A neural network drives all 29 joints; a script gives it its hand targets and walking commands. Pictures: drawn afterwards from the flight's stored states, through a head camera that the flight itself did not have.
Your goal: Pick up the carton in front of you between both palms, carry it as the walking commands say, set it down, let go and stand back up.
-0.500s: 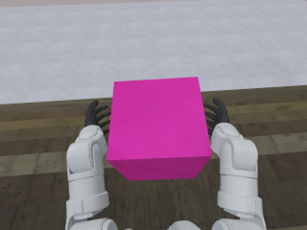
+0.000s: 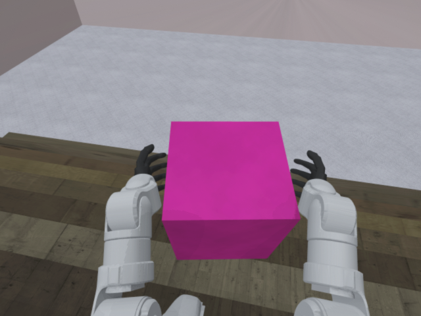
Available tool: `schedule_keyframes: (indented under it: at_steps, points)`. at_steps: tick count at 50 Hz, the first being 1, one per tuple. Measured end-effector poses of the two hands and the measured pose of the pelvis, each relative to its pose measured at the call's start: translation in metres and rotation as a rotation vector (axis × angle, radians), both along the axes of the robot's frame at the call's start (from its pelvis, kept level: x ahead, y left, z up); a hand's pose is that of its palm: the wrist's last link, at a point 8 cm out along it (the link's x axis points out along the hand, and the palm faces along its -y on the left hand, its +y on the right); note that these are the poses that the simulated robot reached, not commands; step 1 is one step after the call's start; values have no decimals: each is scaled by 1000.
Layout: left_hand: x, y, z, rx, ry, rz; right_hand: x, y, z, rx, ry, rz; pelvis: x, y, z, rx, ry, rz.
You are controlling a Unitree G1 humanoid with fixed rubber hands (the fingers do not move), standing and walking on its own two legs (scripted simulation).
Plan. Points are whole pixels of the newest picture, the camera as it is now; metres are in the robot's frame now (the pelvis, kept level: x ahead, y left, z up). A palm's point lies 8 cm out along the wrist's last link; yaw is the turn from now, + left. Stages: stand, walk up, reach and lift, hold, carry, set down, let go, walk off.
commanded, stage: carry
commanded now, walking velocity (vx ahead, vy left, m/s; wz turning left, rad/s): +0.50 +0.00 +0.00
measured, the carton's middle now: (223, 196) +0.35 +0.05 +0.04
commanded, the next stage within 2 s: none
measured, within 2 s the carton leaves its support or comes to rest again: neither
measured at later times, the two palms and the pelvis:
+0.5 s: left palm (214, 150) +0.70 +0.12 -0.17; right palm (301, 164) +0.67 -0.19 -0.16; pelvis +0.38 -0.01 -0.20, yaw -1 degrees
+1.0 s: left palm (230, 129) +1.11 +0.09 -0.39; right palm (287, 138) +1.10 -0.22 -0.41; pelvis +0.80 -0.05 -0.46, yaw -2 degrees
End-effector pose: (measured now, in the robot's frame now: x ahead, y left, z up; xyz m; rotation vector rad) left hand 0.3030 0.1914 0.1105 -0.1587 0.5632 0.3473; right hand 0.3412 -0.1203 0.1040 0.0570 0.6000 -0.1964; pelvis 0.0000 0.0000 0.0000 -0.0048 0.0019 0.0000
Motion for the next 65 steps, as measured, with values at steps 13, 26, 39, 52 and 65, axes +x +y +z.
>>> schedule_keyframes:
  at_steps: [13, 26, 39, 52, 65]
  points:
    - [220, -54, -139, -22, -19, -143, 167, -50, -144, 86, -24, -127, 201, 0, -108, -23, -5, -29]
    - [414, -74, -293, 27, 112, -150, 345, -73, -271, 84, 34, -174, 396, -17, -214, 7, 10, -19]
    - [598, -78, -416, -39, 15, -16, 588, -79, -415, -26, 12, -29, 610, -65, -356, -22, 7, -28]
    - [852, -111, -523, 79, -76, -174, 788, -111, -524, 69, -115, -155, 839, -51, -493, -10, -20, -25]
    - [1058, -125, -685, 11, 37, -139, 996, -123, -661, 52, -11, -154, 1046, -77, -612, 28, 4, -18]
